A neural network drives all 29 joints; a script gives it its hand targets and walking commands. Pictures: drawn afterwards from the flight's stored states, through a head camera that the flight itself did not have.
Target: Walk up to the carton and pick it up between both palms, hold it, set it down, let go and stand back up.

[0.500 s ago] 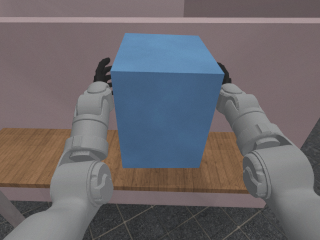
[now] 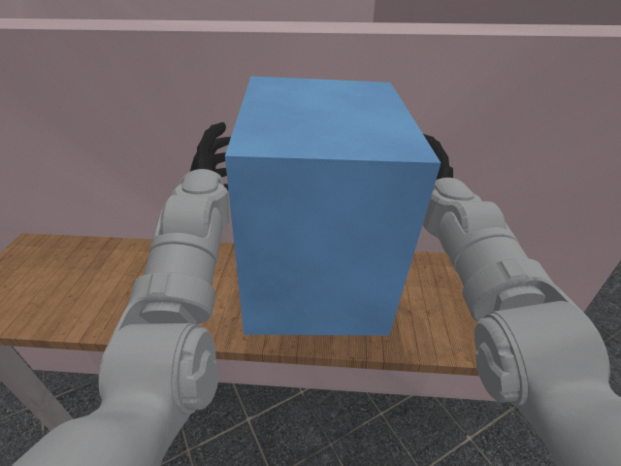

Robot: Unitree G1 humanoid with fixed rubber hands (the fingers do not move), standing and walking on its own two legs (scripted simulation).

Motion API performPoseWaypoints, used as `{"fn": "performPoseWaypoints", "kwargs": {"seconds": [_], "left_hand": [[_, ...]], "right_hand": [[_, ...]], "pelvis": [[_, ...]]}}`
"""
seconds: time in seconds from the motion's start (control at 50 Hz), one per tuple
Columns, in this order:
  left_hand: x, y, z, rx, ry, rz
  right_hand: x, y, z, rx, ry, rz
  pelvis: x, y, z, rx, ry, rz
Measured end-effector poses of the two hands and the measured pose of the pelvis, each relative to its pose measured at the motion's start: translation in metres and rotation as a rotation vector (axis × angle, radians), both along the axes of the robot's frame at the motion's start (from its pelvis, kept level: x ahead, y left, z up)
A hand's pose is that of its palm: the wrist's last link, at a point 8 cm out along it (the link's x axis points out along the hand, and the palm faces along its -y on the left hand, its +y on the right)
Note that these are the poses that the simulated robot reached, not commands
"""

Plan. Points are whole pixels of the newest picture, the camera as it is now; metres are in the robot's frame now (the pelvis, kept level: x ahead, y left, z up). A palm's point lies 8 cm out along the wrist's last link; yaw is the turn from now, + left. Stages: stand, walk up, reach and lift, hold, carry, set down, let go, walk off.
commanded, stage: set down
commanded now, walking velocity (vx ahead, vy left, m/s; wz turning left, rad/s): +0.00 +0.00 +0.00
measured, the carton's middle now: (319, 204) +0.44 +0.03 +0.17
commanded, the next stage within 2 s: none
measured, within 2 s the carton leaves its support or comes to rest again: neither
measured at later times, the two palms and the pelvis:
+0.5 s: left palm (217, 191) +0.42 +0.17 +0.21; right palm (429, 202) +0.44 -0.13 +0.18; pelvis +0.02 -0.01 +0.00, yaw +0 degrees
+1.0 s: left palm (218, 203) +0.42 +0.17 +0.19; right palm (426, 208) +0.45 -0.12 +0.17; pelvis +0.02 -0.01 +0.00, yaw +0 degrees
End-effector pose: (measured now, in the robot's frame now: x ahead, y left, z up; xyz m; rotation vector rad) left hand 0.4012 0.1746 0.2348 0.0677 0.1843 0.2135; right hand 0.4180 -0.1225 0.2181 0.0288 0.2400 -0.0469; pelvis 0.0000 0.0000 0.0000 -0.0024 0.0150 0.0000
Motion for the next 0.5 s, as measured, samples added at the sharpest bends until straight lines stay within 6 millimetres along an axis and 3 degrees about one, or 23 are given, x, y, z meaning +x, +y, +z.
{"fn": "performPoseWaypoints", "kwargs": {"seconds": [0.1, 0.28, 0.5], "left_hand": [[0.004, 0.002, -0.011, -0.001, 0.025, 0.002], [0.014, -0.002, -0.012, 0.0, 0.001, 0.005], [0.021, -0.003, -0.029, -0.003, 0.043, 0.016]], "right_hand": [[0.006, 0.001, -0.004, -0.016, 0.025, 0.007], [0.015, -0.002, -0.011, -0.007, 0.001, 0.01], [0.024, -0.003, -0.035, -0.004, 0.045, 0.021]], "pelvis": [[0.003, 0.0, 0.0, 0.0, 0.004, 0.0], [0.01, -0.002, 0.0, 0.0, 0.014, 0.001], [0.015, -0.005, 0.0, 0.0, 0.021, 0.001]]}}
